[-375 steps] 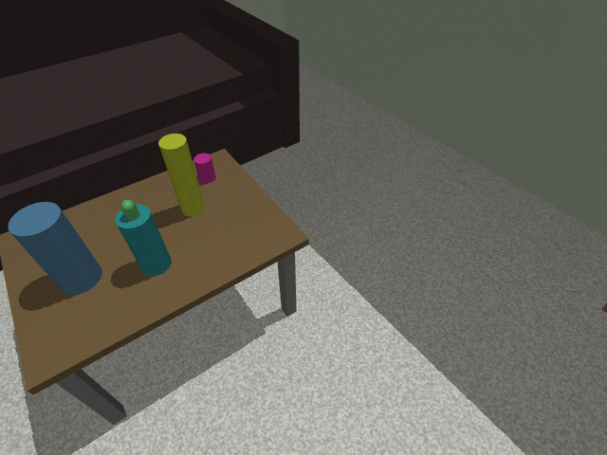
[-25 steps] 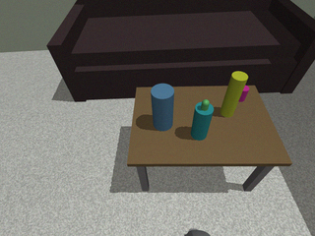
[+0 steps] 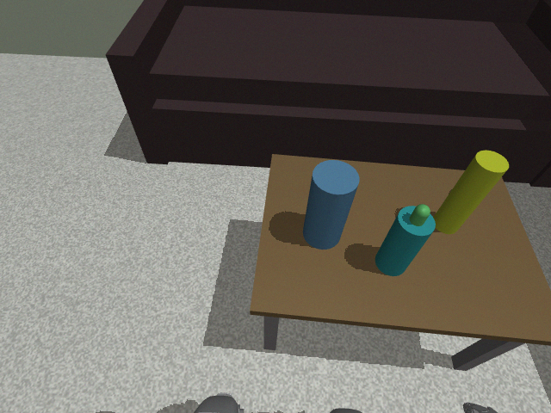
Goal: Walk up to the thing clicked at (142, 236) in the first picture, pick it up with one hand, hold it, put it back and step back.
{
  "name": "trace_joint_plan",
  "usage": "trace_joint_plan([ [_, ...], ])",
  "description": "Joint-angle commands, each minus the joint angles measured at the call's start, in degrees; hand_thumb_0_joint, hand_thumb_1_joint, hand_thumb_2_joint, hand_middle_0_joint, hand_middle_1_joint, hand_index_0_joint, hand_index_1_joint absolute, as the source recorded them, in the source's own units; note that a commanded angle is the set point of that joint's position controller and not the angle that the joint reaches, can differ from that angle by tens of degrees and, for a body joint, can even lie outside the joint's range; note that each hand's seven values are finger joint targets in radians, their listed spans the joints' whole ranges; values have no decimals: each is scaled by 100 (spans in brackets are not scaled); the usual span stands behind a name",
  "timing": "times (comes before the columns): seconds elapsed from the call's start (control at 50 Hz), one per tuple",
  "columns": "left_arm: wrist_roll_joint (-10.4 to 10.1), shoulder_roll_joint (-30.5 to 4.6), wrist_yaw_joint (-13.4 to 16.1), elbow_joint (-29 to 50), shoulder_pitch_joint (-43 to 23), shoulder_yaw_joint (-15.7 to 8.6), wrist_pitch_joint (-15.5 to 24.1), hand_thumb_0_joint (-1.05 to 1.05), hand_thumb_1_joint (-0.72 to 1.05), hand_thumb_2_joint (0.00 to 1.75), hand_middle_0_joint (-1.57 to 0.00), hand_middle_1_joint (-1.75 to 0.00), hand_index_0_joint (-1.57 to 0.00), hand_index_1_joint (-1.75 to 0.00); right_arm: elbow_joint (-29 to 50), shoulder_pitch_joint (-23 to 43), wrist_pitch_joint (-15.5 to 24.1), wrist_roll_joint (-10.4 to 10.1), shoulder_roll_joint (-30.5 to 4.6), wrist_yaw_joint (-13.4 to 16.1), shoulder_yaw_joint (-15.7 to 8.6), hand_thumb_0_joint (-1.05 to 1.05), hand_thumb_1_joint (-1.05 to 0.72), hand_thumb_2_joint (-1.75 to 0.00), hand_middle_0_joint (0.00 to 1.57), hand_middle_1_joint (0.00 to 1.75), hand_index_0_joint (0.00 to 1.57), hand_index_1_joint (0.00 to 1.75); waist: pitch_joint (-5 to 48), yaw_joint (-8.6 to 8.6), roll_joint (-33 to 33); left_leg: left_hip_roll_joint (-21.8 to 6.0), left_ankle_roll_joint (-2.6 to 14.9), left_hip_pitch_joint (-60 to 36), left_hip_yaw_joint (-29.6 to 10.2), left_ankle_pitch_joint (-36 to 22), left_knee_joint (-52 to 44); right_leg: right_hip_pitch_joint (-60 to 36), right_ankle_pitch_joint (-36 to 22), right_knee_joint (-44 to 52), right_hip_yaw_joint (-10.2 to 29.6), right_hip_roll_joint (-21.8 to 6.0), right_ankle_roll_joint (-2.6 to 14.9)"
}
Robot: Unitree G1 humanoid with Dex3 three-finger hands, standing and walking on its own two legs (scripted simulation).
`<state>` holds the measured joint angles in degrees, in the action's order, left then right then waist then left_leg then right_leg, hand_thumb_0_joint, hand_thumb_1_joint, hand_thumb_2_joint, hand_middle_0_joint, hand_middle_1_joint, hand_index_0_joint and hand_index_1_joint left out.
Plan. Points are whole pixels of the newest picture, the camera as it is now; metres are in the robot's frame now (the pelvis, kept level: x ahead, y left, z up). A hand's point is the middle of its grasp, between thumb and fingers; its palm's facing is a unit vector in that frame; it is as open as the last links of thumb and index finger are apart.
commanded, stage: walk up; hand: right
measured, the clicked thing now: (405, 238) +0.52 -0.27 -0.19
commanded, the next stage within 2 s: none
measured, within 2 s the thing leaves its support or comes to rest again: neither
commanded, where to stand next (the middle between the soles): +0.06 -0.03 m, yaw -3 degrees
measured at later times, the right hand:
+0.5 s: hand out of the picture +0.06 -0.30 -0.14, palm faces +0.02 +0.92 -0.39, open 7.4 cm
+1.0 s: hand out of the picture +0.03 -0.30 -0.12, palm faces +0.00 +0.94 -0.35, open 7.4 cm
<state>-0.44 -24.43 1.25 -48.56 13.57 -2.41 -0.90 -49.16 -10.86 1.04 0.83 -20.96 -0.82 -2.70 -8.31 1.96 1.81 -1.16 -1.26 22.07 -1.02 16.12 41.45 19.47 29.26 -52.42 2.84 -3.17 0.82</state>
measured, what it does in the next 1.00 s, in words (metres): steps on the spot: right foot, then left foot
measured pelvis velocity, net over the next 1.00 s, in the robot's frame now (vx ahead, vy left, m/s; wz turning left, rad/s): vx -0.03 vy -0.04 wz -0.03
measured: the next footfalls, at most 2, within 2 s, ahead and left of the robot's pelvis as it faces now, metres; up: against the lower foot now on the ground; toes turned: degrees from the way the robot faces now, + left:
right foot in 0.28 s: +0.01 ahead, -0.15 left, +0.00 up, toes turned -3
left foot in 0.52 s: +0.03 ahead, +0.10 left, +0.00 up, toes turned -3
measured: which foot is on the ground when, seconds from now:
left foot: down 0.00-0.30, up 0.32-0.50, down 0.52-1.00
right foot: up 0.00-0.26, down 0.28-1.00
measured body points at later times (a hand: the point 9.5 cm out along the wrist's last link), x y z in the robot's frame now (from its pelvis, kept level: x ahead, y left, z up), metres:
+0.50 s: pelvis -0.02 -0.02 +0.01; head +0.02 -0.04 +0.46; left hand +0.06 +0.29 -0.10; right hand +0.06 -0.35 -0.11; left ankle -0.01 +0.11 -0.70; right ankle -0.03 -0.13 -0.71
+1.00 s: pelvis -0.03 -0.04 +0.03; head -0.02 -0.04 +0.48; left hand +0.07 +0.26 -0.10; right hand +0.03 -0.34 -0.10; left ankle -0.01 +0.10 -0.71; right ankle -0.03 -0.15 -0.71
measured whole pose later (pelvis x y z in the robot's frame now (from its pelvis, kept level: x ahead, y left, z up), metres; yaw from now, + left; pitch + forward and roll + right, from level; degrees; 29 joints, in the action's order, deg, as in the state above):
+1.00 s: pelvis -0.03 -0.04 +0.03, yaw -2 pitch -2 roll +0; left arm 0.4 -20.0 -1.1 -61.2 7.2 -1.5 0.5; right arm -61.7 -9.9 1.5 0.9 -21.1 -0.9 -0.3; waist -2.3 -0.1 -0.2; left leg -1.3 -1.4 10.0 -1.3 13.3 25.7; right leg 9.6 13.8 -25.8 -1.2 0.2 0.7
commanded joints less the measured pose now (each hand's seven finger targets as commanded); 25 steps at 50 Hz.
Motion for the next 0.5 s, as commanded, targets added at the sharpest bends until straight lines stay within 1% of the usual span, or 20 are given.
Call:
trace_joint_plan([
  [0.0,-21,-1093,25,58,334,-306,-14,0,90,90,-20,-30,-20,-30,411,196,167,-8,-1741,244,-407,0,-90,-90,20,30,20,30,859,-48,-1199,-1541,1374,-572,-1809,-1160,-1706,431,368,-764,442,91,152],
  [0.02,-42,-1091,-10,10,404,-318,-5,0,90,90,-20,-30,-20,-30,410,216,175,19,-1710,259,-383,0,-90,-90,20,30,20,30,794,-21,-1364,-1429,1281,-590,-1488,-1536,-1553,491,271,-704,345,114,152],
  [0.08,12,-980,-64,-48,240,-314,-31,0,90,90,-20,-30,-20,-30,311,27,167,46,-1742,264,-394,0,-90,-90,20,30,20,30,903,-149,-1634,-1361,1271,-865,-1417,-2077,-1442,427,208,-220,144,183,70],
  [0.1,45,-977,-82,-51,164,-314,-40,0,90,90,-20,-30,-20,-30,317,-27,161,50,-1727,273,-402,0,-90,-90,20,30,20,30,954,-206,-1585,-1363,1278,-987,-1418,-2135,-1421,441,234,-108,72,210,52],
  [0.14,80,-950,-102,-83,196,-317,-36,0,90,90,-20,-30,-20,-30,366,-36,151,33,-1728,289,-395,0,-90,-90,20,30,20,30,1134,-199,-1602,-1456,1337,-1265,-1429,-2321,-1288,426,238,160,-116,213,18],
  [0.18,118,-922,-123,-132,215,-353,-31,0,90,90,-20,-30,-20,-30,433,94,111,22,-1764,298,-417,0,-90,-90,20,30,20,30,1200,-184,-1549,-1509,1366,-971,-1373,-2231,-1205,78,120,455,-298,263,36],
  [0.2,137,-889,-136,-178,268,-366,-16,0,90,90,-20,-30,-20,-30,453,188,87,24,-1775,294,-414,0,-90,-90,20,30,20,30,1237,-116,-1462,-1419,1302,-792,-1241,-2109,-1065,-210,-132,885,-360,294,58],
  [0.22,155,-803,-133,-273,525,-371,20,0,90,90,-20,-30,-20,-30,495,396,53,4,-1768,285,-394,0,-90,-90,20,30,20,30,1307,87,-1435,-1354,1199,-611,-1046,-2089,-762,-645,-692,1677,-471,298,110],
  [0.24,207,-880,-112,-341,576,-404,80,0,90,90,-20,-30,-20,-30,504,502,16,-24,-1571,277,-329,0,-90,-90,20,30,20,30,1296,159,-1000,-1096,946,-318,-796,-1809,-352,-1003,-1135,2336,-378,310,150],
  [0.26,285,-1221,-90,-254,497,-500,141,0,90,90,-20,-30,-20,-30,550,447,-13,-107,-1334,268,-259,0,-90,-90,20,30,20,30,1138,147,-163,-662,589,199,-437,-1292,444,-1098,-1397,2810,822,-352,401],
  [0.28,295,-1564,-96,-92,126,-568,178,0,90,90,-20,-30,-20,-30,590,464,-22,-121,-985,298,-165,0,-90,-90,20,30,20,30,778,3,773,91,253,1096,158,455,868,-1095,-1903,3086,2160,-1209,832],
  [0.3,303,-1765,-114,43,-219,-548,178,0,90,90,-20,-30,-20,-30,486,640,-50,-87,-1265,377,-267,0,-90,-90,20,30,20,30,793,80,820,110,281,467,-248,1808,1424,-187,-2077,3093,2553,-1813,1478],
  [0.32,282,-1624,-124,108,-484,-530,166,0,90,90,-20,-30,-20,-30,343,466,-26,-57,-1392,370,-312,0,-90,-90,20,30,20,30,600,-51,826,1,290,99,-323,1817,1633,236,-2234,3012,2342,-1818,1564],
  [0.34,263,-1308,-131,122,-557,-464,161,0,90,90,-20,-30,-20,-30,263,415,-2,-87,-1426,324,-313,0,-90,-90,20,30,20,30,393,-152,630,44,324,-15,-319,1692,1444,292,-2621,2890,1719,-1455,1375],
  [0.36,284,-1209,-121,173,-601,-424,173,0,90,90,-20,-30,-20,-30,190,300,31,-128,-1368,308,-295,0,-90,-90,20,30,20,30,404,-171,665,200,350,213,-183,1545,1378,-197,-3393,2561,1100,-1049,1211],
  [0.38,285,-1104,-93,113,-499,-403,196,0,90,90,-20,-30,-20,-30,132,229,50,-139,-1211,298,-241,0,-90,-90,20,30,20,30,544,-137,793,219,323,332,-140,1359,1257,-567,-3934,2403,955,-932,1117],
  [0.4,278,-1110,-85,56,-371,-407,216,0,90,90,-20,-30,-20,-30,91,159,70,-147,-1131,294,-192,0,-90,-90,20,30,20,30,653,-92,920,137,265,261,-54,1174,809,-801,-4036,2339,901,-867,1048],
  [0.44,239,-1106,-84,34,-145,-377,214,0,90,90,-20,-30,-20,-30,44,268,148,-121,-1117,257,-128,0,-90,-90,20,30,20,30,885,33,879,163,240,48,203,902,-286,-1336,-4231,2070,802,-723,943],
  [0.46,198,-1120,-90,42,-251,-371,197,0,90,90,-20,-30,-20,-30,-31,150,188,-79,-1077,259,-126,0,-90,-90,20,30,20,30,1000,-48,868,177,246,-239,258,555,-839,-1338,-4191,1866,696,-703,892],
  [0.48,128,-1105,-109,85,-407,-357,170,0,90,90,-20,-30,-20,-30,-152,-90,229,-45,-1081,265,-140,0,-90,-90,20,30,20,30,1159,-167,819,158,250,-780,234,-66,-1434,-1215,-4131,1625,637,-714,800],
])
